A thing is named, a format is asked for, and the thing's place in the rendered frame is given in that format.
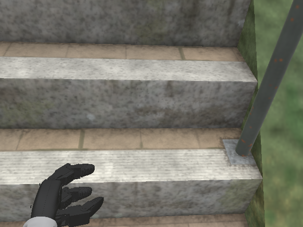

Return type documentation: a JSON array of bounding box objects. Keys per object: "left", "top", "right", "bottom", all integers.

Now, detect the robot left hand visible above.
[{"left": 30, "top": 163, "right": 104, "bottom": 227}]

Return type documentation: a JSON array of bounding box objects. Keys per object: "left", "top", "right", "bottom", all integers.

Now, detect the robot left forearm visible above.
[{"left": 23, "top": 217, "right": 58, "bottom": 227}]

